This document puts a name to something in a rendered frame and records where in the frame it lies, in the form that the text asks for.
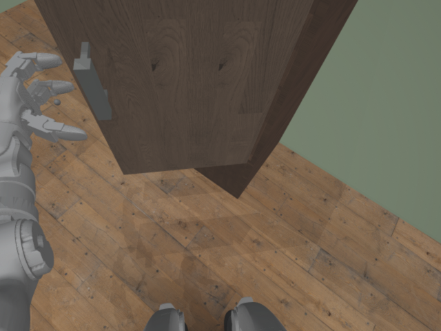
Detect robot left hand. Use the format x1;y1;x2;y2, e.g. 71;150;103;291
0;51;88;143

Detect right robot thigh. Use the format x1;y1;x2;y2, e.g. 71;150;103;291
231;302;287;331

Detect left robot shin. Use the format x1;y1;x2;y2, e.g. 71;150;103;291
159;303;175;310

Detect handle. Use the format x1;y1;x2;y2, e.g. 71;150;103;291
73;42;112;120

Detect cupboard door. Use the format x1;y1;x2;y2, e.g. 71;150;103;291
34;0;314;175

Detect robot left upper arm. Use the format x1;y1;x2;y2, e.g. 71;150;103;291
0;219;54;331

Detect robot left forearm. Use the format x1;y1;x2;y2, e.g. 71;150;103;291
0;122;39;224

